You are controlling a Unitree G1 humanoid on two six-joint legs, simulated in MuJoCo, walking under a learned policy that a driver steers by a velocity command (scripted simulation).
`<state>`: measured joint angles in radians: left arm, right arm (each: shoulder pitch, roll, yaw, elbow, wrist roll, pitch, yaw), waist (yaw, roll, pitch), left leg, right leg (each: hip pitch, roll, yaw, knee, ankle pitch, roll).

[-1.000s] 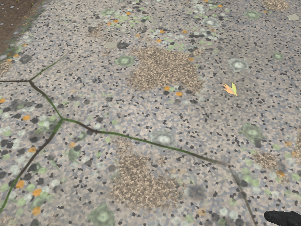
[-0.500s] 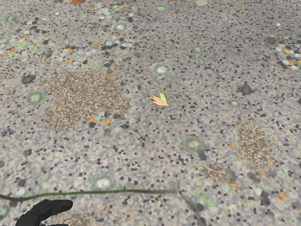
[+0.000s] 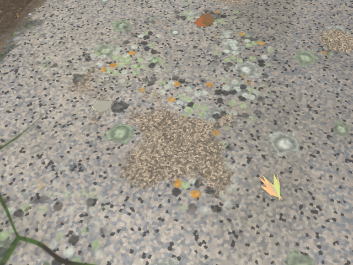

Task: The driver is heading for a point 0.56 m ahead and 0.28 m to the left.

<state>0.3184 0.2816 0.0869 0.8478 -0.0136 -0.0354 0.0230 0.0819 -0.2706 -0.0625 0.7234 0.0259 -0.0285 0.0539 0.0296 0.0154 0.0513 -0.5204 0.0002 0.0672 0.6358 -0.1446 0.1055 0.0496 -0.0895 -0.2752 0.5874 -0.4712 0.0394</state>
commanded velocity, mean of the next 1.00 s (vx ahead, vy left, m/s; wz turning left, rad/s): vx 0.49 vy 0.00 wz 0.57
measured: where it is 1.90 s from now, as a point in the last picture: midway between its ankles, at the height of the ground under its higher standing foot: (144, 209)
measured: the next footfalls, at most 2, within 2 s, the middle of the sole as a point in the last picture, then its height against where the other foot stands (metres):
right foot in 0.46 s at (210, 260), level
left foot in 0.98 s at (113, 220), level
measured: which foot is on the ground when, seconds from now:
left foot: down 0.00-0.46, up 0.48-0.96, down 0.98-1.00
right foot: down 0.00-0.00, up 0.02-0.44, down 0.46-0.98, up 1.00-1.00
